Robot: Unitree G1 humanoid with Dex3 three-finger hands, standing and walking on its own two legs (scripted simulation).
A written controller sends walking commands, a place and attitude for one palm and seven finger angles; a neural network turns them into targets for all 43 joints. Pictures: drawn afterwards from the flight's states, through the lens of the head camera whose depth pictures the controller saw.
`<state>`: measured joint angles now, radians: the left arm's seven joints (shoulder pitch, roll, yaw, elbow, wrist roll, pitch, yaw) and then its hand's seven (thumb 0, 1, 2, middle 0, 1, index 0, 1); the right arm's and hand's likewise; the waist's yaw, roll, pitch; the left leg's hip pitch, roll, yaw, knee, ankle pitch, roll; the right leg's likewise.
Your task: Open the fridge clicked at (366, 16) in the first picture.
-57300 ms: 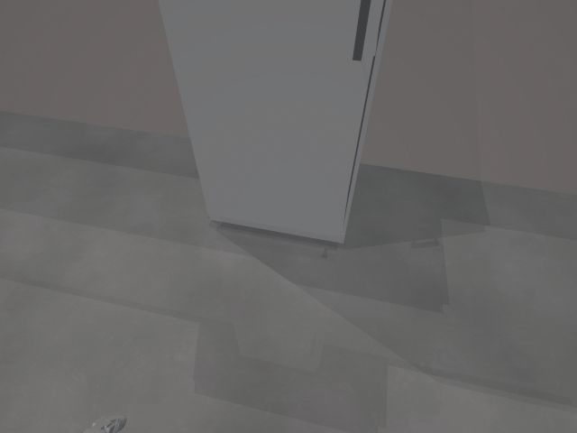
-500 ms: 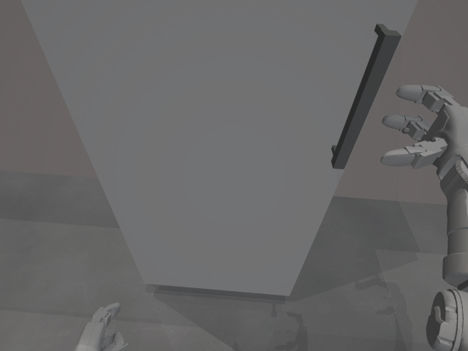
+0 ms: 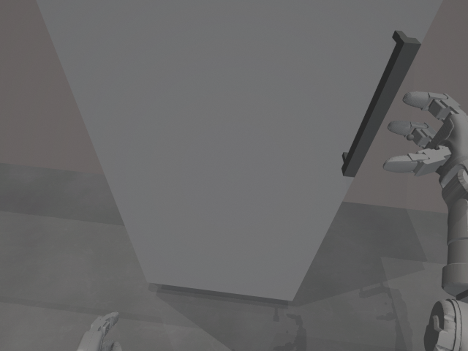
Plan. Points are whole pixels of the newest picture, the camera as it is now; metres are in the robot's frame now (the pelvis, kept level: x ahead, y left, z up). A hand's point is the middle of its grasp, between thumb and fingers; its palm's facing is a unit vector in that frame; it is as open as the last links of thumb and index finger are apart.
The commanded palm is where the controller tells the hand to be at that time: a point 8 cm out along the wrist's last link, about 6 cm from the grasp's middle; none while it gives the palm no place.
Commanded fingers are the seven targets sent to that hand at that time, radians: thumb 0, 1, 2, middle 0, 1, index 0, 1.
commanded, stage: feel for the door with the fingertips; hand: right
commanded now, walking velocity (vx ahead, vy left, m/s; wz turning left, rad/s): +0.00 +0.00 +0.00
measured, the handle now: (370, 112) +0.47 -0.19 +0.22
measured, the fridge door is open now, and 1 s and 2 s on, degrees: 0 0 0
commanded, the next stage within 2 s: slide the fingers in behind the handle in 1.00 s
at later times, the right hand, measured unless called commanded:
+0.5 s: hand (388, 130) +0.41 -0.20 +0.23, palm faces +0.09 +1.00 +0.01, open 14.0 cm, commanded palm +0.38 -0.25 +0.23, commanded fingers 0.00 0.50 -0.30 0.30 1.20 0.30 1.20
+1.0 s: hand (392, 128) +0.42 -0.21 +0.22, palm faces +0.09 +1.00 +0.01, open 13.8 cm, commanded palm +0.40 -0.26 +0.23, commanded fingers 0.00 0.50 -0.30 0.30 1.20 0.30 1.20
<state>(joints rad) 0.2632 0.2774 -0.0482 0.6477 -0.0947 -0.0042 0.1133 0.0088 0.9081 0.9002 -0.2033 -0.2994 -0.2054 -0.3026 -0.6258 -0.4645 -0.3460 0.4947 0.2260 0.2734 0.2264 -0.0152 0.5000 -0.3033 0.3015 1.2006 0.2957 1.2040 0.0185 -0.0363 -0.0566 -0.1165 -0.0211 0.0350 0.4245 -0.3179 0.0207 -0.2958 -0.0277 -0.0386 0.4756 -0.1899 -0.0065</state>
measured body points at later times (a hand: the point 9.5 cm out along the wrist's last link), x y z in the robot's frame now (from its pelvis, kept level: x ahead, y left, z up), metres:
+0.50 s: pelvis +0.00 +0.01 +0.00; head -0.02 +0.02 +0.45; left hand +0.16 +0.25 -0.09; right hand +0.40 -0.25 +0.23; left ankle -0.06 +0.10 -0.74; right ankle +0.04 -0.12 -0.74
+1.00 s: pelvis +0.00 +0.00 +0.00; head -0.01 +0.01 +0.45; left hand +0.12 +0.26 -0.10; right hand +0.41 -0.26 +0.23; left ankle -0.06 +0.10 -0.74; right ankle +0.04 -0.12 -0.74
